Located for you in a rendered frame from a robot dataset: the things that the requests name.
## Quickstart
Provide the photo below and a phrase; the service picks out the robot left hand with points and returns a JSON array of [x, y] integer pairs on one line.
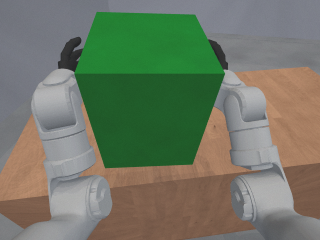
[[68, 57]]

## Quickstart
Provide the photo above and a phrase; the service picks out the pedestal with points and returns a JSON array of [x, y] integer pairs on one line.
[[180, 202]]

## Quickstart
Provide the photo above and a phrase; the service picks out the robot right hand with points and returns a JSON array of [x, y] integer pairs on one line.
[[219, 54]]

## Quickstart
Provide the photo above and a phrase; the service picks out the carton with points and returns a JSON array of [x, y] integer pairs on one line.
[[149, 82]]

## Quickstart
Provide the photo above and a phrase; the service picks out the robot left forearm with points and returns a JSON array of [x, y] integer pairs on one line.
[[56, 109]]

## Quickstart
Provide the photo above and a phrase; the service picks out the robot right upper arm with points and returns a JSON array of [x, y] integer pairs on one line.
[[264, 200]]

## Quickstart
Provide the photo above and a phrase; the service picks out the robot right forearm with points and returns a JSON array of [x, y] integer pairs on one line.
[[244, 108]]

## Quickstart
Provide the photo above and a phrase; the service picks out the robot left upper arm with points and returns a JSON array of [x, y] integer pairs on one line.
[[77, 206]]

